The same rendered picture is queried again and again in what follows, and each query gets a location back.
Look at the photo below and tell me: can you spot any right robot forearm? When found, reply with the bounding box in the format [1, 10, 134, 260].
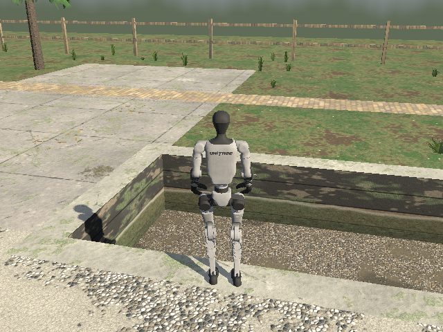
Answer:
[244, 169, 253, 187]

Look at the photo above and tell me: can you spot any robot right upper arm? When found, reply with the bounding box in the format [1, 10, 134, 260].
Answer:
[236, 140, 251, 178]

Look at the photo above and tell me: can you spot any left robot forearm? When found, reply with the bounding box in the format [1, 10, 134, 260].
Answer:
[190, 169, 200, 187]

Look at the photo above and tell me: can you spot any left robot hand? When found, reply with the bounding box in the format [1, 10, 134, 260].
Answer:
[191, 183, 207, 195]

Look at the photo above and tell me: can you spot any robot head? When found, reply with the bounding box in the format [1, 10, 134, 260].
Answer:
[209, 111, 233, 145]

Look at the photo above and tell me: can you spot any robot left upper arm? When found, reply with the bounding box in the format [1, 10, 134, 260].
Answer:
[192, 140, 207, 178]

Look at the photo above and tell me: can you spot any robot torso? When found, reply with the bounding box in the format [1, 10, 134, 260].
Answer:
[205, 139, 237, 208]

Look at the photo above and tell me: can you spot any right robot hand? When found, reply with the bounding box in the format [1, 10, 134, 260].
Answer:
[236, 183, 252, 194]

